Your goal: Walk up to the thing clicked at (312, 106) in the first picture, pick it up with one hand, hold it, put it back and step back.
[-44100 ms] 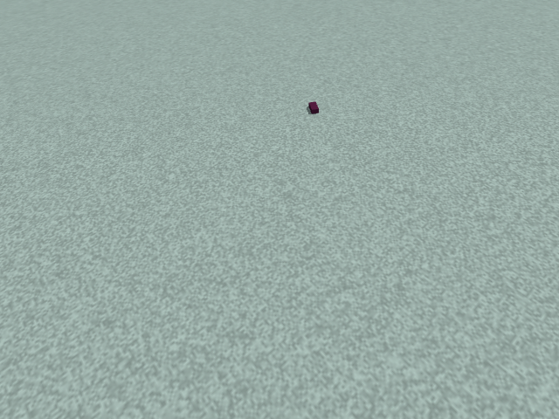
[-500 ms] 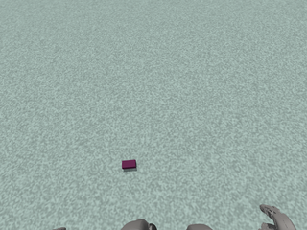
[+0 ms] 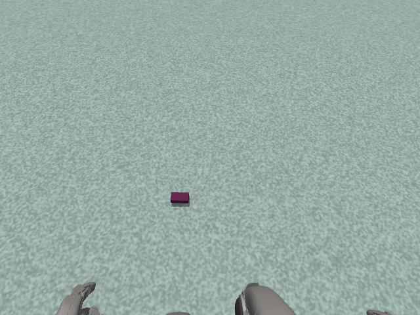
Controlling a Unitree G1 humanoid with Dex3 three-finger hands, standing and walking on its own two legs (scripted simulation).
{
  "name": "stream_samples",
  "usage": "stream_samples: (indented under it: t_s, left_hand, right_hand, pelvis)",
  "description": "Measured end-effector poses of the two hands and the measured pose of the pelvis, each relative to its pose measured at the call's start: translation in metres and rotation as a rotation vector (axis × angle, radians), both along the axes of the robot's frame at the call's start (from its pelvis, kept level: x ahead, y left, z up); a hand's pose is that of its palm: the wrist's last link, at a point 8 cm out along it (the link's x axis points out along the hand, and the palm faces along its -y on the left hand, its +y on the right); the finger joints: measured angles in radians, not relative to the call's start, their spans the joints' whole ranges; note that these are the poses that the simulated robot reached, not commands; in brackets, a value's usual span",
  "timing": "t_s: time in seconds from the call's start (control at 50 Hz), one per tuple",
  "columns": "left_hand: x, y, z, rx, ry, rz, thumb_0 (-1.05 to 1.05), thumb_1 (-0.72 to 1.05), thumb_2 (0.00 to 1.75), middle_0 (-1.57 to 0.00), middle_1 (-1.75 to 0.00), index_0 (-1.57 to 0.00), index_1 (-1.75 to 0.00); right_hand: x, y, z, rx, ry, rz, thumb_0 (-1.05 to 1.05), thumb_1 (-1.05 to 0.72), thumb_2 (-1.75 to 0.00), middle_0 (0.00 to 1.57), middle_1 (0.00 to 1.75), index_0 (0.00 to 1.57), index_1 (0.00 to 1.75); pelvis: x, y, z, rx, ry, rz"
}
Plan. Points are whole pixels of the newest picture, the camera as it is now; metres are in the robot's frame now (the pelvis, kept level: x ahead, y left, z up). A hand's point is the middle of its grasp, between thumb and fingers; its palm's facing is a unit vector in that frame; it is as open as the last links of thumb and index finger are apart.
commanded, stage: step back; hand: left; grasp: from above
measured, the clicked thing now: (179, 197) +0.70 +0.17 -0.74
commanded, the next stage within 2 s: none
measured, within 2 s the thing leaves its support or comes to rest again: neither
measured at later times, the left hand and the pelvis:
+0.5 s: hand out of the picture -0.09 +0.23 -0.13, palm faces -0.06 -0.91 -0.41, open 7.4 cm; pelvis -0.17 -0.03 +0.01, yaw -4 degrees
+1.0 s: hand out of the picture -0.26 +0.22 -0.15, palm faces -0.08 -0.92 -0.37, open 7.4 cm; pelvis -0.35 -0.04 +0.00, yaw -5 degrees
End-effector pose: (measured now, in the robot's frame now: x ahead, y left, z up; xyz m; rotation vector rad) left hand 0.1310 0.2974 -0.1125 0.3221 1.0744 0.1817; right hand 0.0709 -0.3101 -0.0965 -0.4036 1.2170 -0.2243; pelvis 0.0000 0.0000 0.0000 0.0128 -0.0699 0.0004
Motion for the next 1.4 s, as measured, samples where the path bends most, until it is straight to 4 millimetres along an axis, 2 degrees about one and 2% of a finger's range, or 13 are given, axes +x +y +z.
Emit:
stream_samples:
  t_s: [0.16,0.32,0.38,0.46,0.6,0.68,0.74,0.82,0.92,1.04,1.16,1.3,1.4]
  left_hand:
    - [-0.073,0.012,0.008,0.008,0.063,0.035,0.01,0.90,0.90,-0.21,-0.30,-0.20,-0.30]
    - [-0.149,0.001,-0.001,0.074,0.152,-0.012,0.01,0.90,0.90,-0.21,-0.30,-0.20,-0.30]
    - [-0.180,-0.015,0.006,0.070,0.157,-0.013,0.01,0.90,0.90,-0.21,-0.30,-0.20,-0.30]
    - [-0.213,-0.024,0.022,0.071,0.153,-0.005,0.01,0.90,0.90,-0.21,-0.30,-0.20,-0.30]
    - [-0.225,-0.019,0.030,0.097,0.050,-0.017,0.01,0.90,0.90,-0.21,-0.30,-0.21,-0.30]
    - [-0.231,-0.010,0.016,0.078,-0.034,-0.015,0.01,0.90,0.90,-0.21,-0.30,-0.21,-0.30]
    - [-0.250,-0.011,0.007,0.047,-0.034,-0.003,0.01,0.90,0.90,-0.21,-0.30,-0.20,-0.30]
    - [-0.286,-0.020,0.007,0.005,0.017,0.004,0.01,0.90,0.90,-0.21,-0.30,-0.20,-0.30]
    - [-0.343,-0.025,0.004,0.007,0.076,0.002,0.01,0.90,0.90,-0.21,-0.30,-0.20,-0.30]
    - [-0.415,-0.036,-0.005,0.055,0.156,-0.022,0.01,0.90,0.90,-0.21,-0.30,-0.20,-0.30]
    - [-0.485,-0.051,0.017,0.074,0.194,0.032,0.01,0.90,0.90,-0.21,-0.30,-0.20,-0.30]
    - [-0.505,-0.042,0.033,0.098,0.139,0.070,0.01,0.90,0.90,-0.21,-0.30,-0.21,-0.30]
    - [-0.504,-0.025,0.025,0.091,0.099,0.092,0.01,0.90,0.90,-0.21,-0.30,-0.21,-0.30]
  right_hand:
    - [-0.028,0.006,0.020,-0.004,-0.062,0.017,0.01,-0.90,-0.90,0.20,0.30,0.21,0.30]
    - [-0.058,-0.022,0.003,0.008,-0.179,0.017,0.01,-0.90,-0.90,0.20,0.30,0.21,0.30]
    - [-0.084,-0.035,-0.009,0.024,-0.172,-0.017,0.01,-0.90,-0.90,0.20,0.30,0.21,0.30]
    - [-0.128,-0.039,-0.007,0.051,-0.121,-0.049,0.01,-0.90,-0.90,0.20,0.30,0.20,0.30]
    - [-0.207,-0.038,-0.012,0.029,-0.016,-0.042,0.01,-0.90,-0.90,0.20,0.30,0.20,0.30]
    - [-0.244,-0.027,-0.017,0.008,0.025,-0.013,0.01,-0.90,-0.90,0.20,0.30,0.20,0.30]
    - [-0.269,-0.016,-0.011,0.017,0.031,-0.005,0.01,-0.90,-0.90,0.20,0.30,0.20,0.30]
    - [-0.293,-0.017,0.006,0.004,0.005,0.001,0.01,-0.90,-0.90,0.20,0.30,0.21,0.30]
    - [-0.304,-0.032,0.017,-0.019,-0.073,0.007,0.01,-0.90,-0.90,0.20,0.30,0.21,0.30]
    - [-0.325,-0.061,0.005,-0.006,-0.174,0.006,0.01,-0.90,-0.90,0.20,0.30,0.21,0.30]
    - [-0.380,-0.075,-0.004,0.041,-0.112,-0.045,0.01,-0.90,-0.90,0.20,0.30,0.20,0.30]
    - [-0.441,-0.073,-0.018,0.063,0.032,-0.038,0.01,-0.90,-0.90,0.20,0.30,0.20,0.30]
    - [-0.455,-0.057,-0.019,0.068,0.094,-0.006,0.01,-0.91,-0.90,0.20,0.30,0.20,0.30]
  pelvis:
    - [-0.044,-0.002,0.014,-0.044,0.034,-0.027]
    - [-0.110,-0.020,-0.005,-0.010,0.029,-0.097]
    - [-0.134,-0.025,-0.005,-0.058,0.005,-0.071]
    - [-0.155,-0.031,0.006,0.023,0.015,-0.089]
    - [-0.200,-0.028,0.006,0.012,0.043,-0.033]
    - [-0.235,-0.023,-0.006,0.003,0.024,0.014]
    - [-0.259,-0.022,-0.004,0.027,0.000,-0.012]
    - [-0.285,-0.024,0.008,-0.029,0.014,-0.002]
    - [-0.320,-0.032,0.009,-0.030,0.036,-0.039]
    - [-0.368,-0.051,-0.006,-0.012,0.023,-0.098]
    - [-0.395,-0.065,0.005,0.019,0.015,-0.095]
    - [-0.411,-0.063,0.009,-0.003,0.036,-0.028]
    - [-0.416,-0.056,0.005,0.004,0.031,0.022]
